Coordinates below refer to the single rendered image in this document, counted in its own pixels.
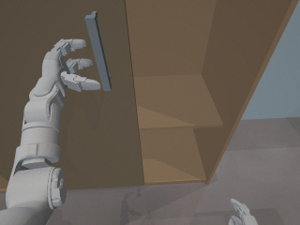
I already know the handle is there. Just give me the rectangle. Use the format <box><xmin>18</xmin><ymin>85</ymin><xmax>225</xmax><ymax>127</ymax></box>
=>
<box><xmin>84</xmin><ymin>11</ymin><xmax>112</xmax><ymax>91</ymax></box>

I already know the robot right hand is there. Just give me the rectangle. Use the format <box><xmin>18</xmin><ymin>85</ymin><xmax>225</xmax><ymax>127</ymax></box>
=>
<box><xmin>228</xmin><ymin>199</ymin><xmax>259</xmax><ymax>225</ymax></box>

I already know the robot left hand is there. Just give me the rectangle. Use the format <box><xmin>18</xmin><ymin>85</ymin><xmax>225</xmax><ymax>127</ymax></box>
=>
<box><xmin>42</xmin><ymin>38</ymin><xmax>101</xmax><ymax>92</ymax></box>

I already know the left robot forearm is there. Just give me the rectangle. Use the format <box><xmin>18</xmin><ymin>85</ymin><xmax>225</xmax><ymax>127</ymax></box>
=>
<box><xmin>6</xmin><ymin>75</ymin><xmax>66</xmax><ymax>208</ymax></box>

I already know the left robot upper arm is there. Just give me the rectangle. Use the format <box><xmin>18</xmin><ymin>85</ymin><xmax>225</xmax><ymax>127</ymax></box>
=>
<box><xmin>0</xmin><ymin>166</ymin><xmax>67</xmax><ymax>225</ymax></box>

